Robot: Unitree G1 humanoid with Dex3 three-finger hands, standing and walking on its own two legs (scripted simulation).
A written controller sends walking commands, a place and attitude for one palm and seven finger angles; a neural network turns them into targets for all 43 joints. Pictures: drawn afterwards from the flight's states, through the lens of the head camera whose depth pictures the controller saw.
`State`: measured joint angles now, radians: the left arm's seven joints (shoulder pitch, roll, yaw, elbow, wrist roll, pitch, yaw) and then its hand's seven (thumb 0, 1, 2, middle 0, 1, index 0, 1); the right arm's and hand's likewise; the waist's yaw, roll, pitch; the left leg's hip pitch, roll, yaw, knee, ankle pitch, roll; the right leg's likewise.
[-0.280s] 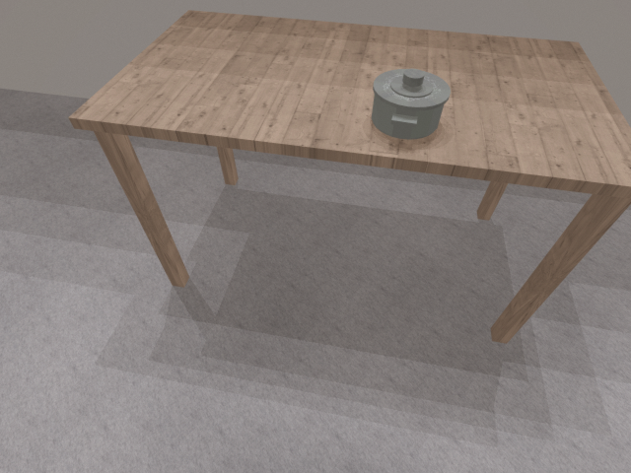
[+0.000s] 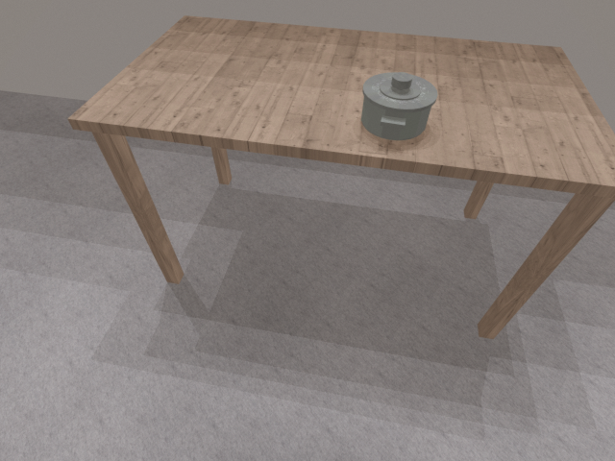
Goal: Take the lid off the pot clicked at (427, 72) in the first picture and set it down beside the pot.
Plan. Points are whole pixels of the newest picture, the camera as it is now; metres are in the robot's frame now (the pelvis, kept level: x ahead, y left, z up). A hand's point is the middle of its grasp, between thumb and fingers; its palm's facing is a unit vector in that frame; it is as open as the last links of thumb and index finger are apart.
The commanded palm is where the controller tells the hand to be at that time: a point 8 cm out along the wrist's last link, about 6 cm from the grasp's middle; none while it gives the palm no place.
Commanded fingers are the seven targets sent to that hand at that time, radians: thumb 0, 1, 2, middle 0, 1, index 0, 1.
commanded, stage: look at it before walking up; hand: left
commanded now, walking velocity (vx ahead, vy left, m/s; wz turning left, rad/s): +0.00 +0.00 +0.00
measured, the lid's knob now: (401, 80) +0.86 -0.16 +0.08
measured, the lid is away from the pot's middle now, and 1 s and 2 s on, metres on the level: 0.00 0.00 0.00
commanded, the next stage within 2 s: turn to face it in 0.38 s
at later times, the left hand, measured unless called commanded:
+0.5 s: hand out of the picture +0.01 +0.19 -0.17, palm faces +0.01 -0.97 -0.22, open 7.4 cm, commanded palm none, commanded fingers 0.00 0.90 0.90 -0.20 -0.30 -0.20 -0.30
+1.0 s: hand out of the picture +0.07 +0.16 -0.17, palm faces -0.13 -0.97 -0.22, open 7.4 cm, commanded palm none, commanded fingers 0.00 0.90 0.90 -0.20 -0.30 -0.20 -0.30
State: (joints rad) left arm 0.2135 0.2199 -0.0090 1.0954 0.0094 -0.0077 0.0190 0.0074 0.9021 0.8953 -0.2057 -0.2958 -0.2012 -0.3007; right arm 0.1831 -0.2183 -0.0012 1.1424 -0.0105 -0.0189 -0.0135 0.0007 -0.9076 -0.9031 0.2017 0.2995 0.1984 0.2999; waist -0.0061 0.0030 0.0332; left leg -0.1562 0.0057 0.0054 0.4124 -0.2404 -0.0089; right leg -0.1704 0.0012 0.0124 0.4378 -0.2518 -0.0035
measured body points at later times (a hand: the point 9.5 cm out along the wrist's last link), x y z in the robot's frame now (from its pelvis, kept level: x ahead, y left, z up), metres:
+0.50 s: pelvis +0.00 +0.00 +0.00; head +0.02 +0.00 +0.45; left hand +0.01 +0.24 -0.15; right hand +0.02 -0.24 -0.16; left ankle -0.01 +0.13 -0.74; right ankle -0.01 -0.12 -0.74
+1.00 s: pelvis +0.02 -0.03 -0.01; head +0.03 -0.05 +0.44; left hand +0.08 +0.21 -0.15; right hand -0.04 -0.27 -0.17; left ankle -0.01 +0.13 -0.74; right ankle +0.02 -0.13 -0.73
